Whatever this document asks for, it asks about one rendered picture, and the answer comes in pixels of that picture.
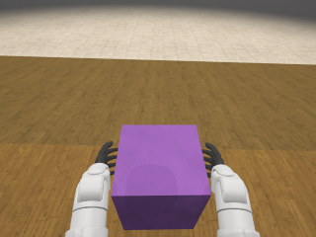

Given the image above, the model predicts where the right robot forearm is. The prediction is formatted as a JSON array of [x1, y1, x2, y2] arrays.
[[210, 164, 261, 237]]

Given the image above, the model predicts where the right robot hand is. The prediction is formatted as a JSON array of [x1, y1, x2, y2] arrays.
[[201, 142, 224, 178]]

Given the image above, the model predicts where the left robot hand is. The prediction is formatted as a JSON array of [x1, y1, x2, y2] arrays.
[[94, 141, 119, 176]]

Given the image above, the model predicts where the carton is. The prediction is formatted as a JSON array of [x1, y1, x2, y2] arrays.
[[111, 124, 211, 230]]

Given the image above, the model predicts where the left robot forearm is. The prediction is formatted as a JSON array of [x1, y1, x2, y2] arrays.
[[65, 163, 111, 237]]

